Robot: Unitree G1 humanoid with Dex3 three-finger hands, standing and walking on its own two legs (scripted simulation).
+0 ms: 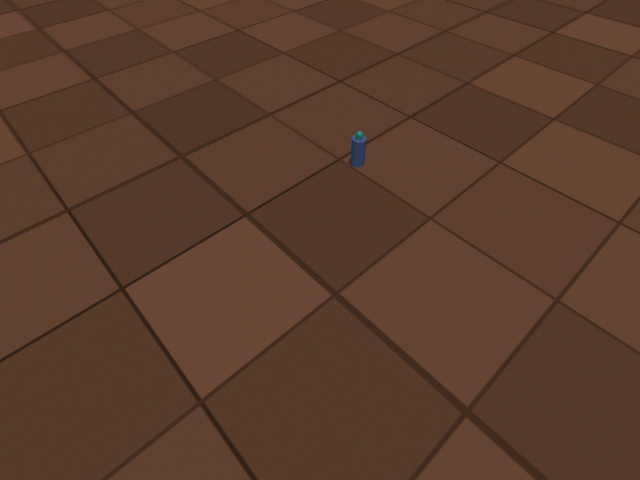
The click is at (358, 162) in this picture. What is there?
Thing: necked bottle
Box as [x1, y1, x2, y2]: [351, 131, 366, 166]
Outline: 360,131 358,131 352,137 351,164 353,166 361,166 364,160 366,138
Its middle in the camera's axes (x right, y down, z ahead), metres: +0.19 -0.45 +1.93
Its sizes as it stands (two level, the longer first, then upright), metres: 0.070 0.070 0.188
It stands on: the floor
